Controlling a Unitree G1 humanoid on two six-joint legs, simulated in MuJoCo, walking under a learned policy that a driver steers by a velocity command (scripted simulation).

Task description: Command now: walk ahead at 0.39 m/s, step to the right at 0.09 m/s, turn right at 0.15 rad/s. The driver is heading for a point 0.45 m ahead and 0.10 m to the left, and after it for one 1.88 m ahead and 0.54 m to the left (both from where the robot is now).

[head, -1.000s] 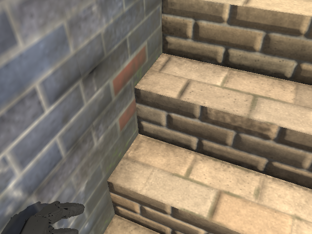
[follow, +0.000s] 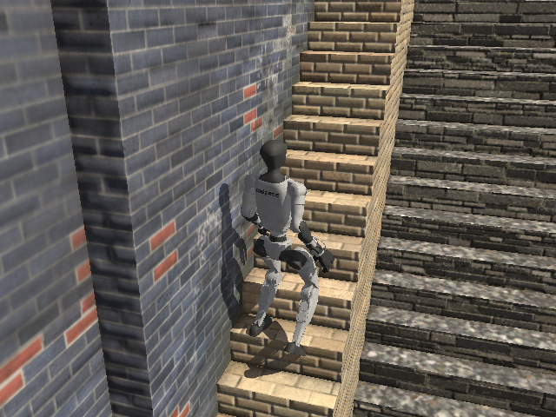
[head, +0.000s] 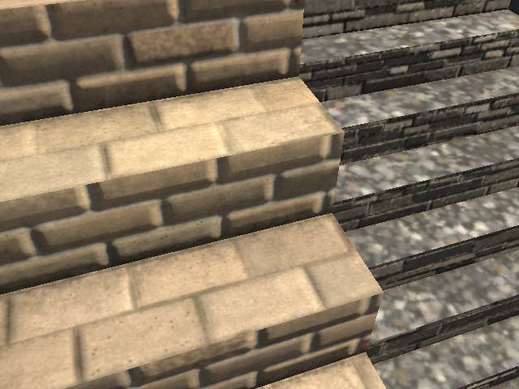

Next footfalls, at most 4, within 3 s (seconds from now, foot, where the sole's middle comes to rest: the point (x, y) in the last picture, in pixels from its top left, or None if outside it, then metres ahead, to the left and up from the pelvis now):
0.16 right None -0.07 -0.18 -0.90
0.30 left None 0.03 0.04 -0.71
0.86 left None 0.07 -0.05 -0.72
1.04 right None -0.05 -0.26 -0.89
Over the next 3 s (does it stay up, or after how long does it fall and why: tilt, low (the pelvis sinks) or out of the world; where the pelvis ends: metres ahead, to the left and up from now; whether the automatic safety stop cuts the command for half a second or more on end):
falls after 1.92 s (tilt)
